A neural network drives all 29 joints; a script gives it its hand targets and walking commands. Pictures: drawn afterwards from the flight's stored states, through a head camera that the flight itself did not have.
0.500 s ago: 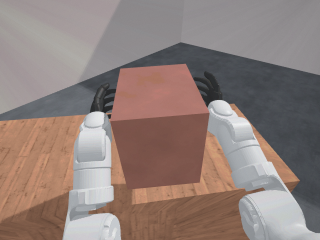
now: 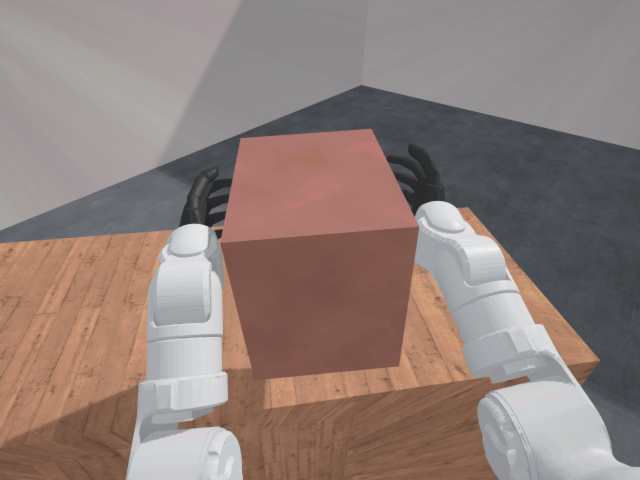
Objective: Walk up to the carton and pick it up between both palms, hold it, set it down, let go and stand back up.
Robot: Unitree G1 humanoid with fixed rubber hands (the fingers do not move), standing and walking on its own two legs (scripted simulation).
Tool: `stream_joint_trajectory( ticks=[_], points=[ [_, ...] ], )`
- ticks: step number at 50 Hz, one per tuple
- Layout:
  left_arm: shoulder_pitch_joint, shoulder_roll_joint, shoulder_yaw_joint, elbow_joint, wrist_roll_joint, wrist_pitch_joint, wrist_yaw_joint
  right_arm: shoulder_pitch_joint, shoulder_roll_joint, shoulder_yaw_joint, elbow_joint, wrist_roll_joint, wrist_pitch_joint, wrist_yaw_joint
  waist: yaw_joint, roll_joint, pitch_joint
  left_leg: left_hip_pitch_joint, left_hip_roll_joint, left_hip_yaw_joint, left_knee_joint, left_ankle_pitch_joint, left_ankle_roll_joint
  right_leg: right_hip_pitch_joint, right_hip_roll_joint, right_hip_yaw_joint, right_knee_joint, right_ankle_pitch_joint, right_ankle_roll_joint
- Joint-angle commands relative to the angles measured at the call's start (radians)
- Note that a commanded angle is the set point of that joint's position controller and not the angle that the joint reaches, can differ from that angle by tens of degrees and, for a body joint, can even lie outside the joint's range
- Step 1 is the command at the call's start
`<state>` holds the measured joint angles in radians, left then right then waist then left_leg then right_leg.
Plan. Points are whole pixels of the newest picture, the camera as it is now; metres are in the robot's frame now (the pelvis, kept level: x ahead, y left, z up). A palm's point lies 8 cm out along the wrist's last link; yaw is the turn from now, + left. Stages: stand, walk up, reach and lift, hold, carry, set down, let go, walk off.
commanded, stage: hold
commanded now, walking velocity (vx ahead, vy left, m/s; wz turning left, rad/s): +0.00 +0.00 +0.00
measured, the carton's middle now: (316, 247) +0.37 +0.01 +0.16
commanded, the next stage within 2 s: set down in 0.44 s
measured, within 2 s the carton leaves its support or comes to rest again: neither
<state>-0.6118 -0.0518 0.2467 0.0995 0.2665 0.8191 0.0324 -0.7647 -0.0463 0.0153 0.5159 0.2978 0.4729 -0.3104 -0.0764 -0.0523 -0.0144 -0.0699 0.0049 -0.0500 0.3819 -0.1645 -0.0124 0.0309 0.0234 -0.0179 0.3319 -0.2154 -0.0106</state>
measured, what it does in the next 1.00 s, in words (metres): stands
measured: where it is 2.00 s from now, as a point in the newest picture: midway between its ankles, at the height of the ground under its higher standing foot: outside the picture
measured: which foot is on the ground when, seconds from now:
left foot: down 0.00-1.00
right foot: down 0.00-1.00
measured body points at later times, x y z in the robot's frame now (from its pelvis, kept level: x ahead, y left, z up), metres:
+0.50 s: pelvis +0.00 +0.00 +0.00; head -0.06 +0.03 +0.44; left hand +0.37 +0.14 +0.20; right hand +0.38 -0.13 +0.22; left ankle +0.04 +0.12 -0.75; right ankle -0.01 -0.11 -0.75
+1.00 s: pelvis +0.01 -0.01 +0.00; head -0.02 +0.03 +0.45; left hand +0.38 +0.16 +0.15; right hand +0.40 -0.11 +0.16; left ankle +0.04 +0.12 -0.75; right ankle -0.01 -0.11 -0.75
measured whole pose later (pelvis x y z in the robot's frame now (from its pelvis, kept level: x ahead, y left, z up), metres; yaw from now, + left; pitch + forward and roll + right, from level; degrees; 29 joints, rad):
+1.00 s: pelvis +0.01 -0.01 +0.00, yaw +1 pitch -9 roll -1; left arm -0.58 -0.09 0.27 0.28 0.35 0.47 0.02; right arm -0.69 0.04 -0.11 0.75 0.09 0.00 -0.20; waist -0.01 -0.10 0.09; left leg -0.04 0.01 -0.07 0.35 -0.15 -0.03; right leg 0.07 0.03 -0.05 0.29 -0.21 -0.03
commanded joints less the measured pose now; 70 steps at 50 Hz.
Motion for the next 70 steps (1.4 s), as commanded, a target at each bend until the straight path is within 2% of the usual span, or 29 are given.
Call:
stream_joint_trajectory(
  ticks=[1,8,15,22,23,27,29,31,34,39,43,47,52,56,61,70],
  points=[
    [-0.85,-0.588,-0.538,-0.15,-0.168,-0.094,-0.119,-0.852,0.697,0.406,-0.338,0.106,-0.053,0.093,-0.007,0.085,-0.432,0.248,-0.041,0.035,-0.014,0.256,-0.016,-0.08,0.042,-0.034,-0.07,0.217,0.095],
    [-0.859,-0.583,-0.533,-0.145,-0.165,-0.097,-0.122,-0.836,0.692,0.394,-0.309,0.104,-0.049,0.093,-0.014,0.096,-0.41,0.237,-0.043,0.035,-0.018,0.25,-0.021,-0.082,0.038,-0.032,-0.071,0.214,0.095],
    [-0.855,-0.59,-0.539,-0.154,-0.168,-0.099,-0.122,-0.845,0.696,0.402,-0.326,0.111,-0.054,0.092,-0.016,0.096,-0.434,0.249,-0.042,0.032,-0.012,0.27,-0.023,-0.074,0.043,-0.036,-0.068,0.23,0.094],
    [-0.854,-0.583,-0.537,-0.152,-0.169,-0.1,-0.118,-0.845,0.695,0.407,-0.329,0.111,-0.054,0.092,-0.011,0.087,-0.433,0.248,-0.042,0.031,-0.012,0.265,-0.019,-0.079,0.041,-0.036,-0.07,0.221,0.097],
    [-0.905,-0.581,-0.506,-0.137,-0.166,-0.107,-0.127,-0.884,0.691,0.39,-0.33,0.123,-0.061,0.099,0.004,0.09,-0.408,0.208,-0.04,0.036,-0.02,0.237,-0.012,-0.083,0.037,-0.032,-0.073,0.196,0.094],
    [-0.908,-0.591,-0.491,-0.097,-0.157,-0.155,-0.137,-0.927,0.685,0.367,-0.326,0.083,-0.125,0.114,0.008,0.085,-0.479,0.244,-0.039,0.039,-0.012,0.259,-0.011,-0.06,0.038,-0.044,-0.065,0.236,0.088],
    [-0.903,-0.58,-0.453,-0.05,-0.127,-0.188,-0.143,-0.915,0.671,0.327,-0.27,0.035,-0.166,0.125,0.01,0.079,-0.444,0.242,-0.038,0.047,-0.028,0.226,-0.005,-0.064,0.033,-0.052,-0.071,0.205,0.086],
    [-0.875,-0.564,-0.396,0.021,-0.079,-0.22,-0.158,-0.881,0.645,0.263,-0.167,-0.032,-0.216,0.144,0.013,0.077,-0.378,0.24,-0.035,0.06,-0.056,0.185,0.001,-0.064,0.027,-0.061,-0.082,0.156,0.08],
    [-0.801,-0.538,-0.304,0.131,-0.009,-0.262,-0.19,-0.841,0.6,0.168,-0.056,-0.136,-0.307,0.18,0.033,0.056,-0.301,0.221,-0.031,0.09,-0.095,0.135,0.014,-0.038,0.02,-0.078,-0.1,0.081,0.069],
    [-0.725,-0.539,-0.284,0.167,0.033,-0.335,-0.209,-0.81,0.557,0.121,-0.02,-0.229,-0.465,0.217,0.047,0.046,-0.31,0.244,-0.026,0.119,-0.081,0.263,0.008,0.03,0.019,-0.101,-0.099,0.17,0.058],
    [-0.731,-0.571,-0.367,0.102,0.006,-0.376,-0.197,-0.815,0.543,0.153,-0.063,-0.231,-0.544,0.221,0.037,0.077,-0.382,0.272,-0.024,0.118,-0.045,0.386,-0.014,0.053,0.019,-0.109,-0.088,0.262,0.05],
    [-0.757,-0.605,-0.465,0.033,-0.043,-0.418,-0.165,-0.83,0.55,0.211,-0.124,-0.211,-0.583,0.215,0.026,0.104,-0.492,0.297,-0.021,0.099,-0.006,0.465,-0.031,0.058,0.018,-0.107,-0.071,0.347,0.049],
    [-0.765,-0.62,-0.507,0.027,-0.067,-0.45,-0.127,-0.817,0.561,0.238,-0.124,-0.208,-0.579,0.214,0.032,0.115,-0.537,0.279,-0.017,0.082,0.001,0.435,-0.031,0.027,0.011,-0.097,-0.063,0.344,0.048],
    [-0.768,-0.621,-0.49,0.034,-0.063,-0.466,-0.114,-0.79,0.573,0.236,-0.079,-0.209,-0.566,0.219,0.042,0.115,-0.552,0.268,-0.016,0.08,0.001,0.434,-0.033,0.024,0.01,-0.092,-0.056,0.363,0.05],
    [-0.724,-0.589,-0.395,0.12,-0.026,-0.463,-0.126,-0.765,0.558,0.191,0.01,-0.23,-0.555,0.227,0.069,0.086,-0.477,0.211,-0.02,0.095,-0.029,0.371,-0.018,0.048,0.003,-0.085,-0.058,0.357,0.06],
    [-0.731,-0.575,-0.313,0.19,0.005,-0.52,-0.128,-0.745,0.557,0.124,0.109,-0.287,-0.596,0.252,0.089,0.07,-0.479,0.199,-0.017,0.119,-0.038,0.4,-0.025,0.068,0.003,-0.087,-0.055,0.435,0.062]
  ],
)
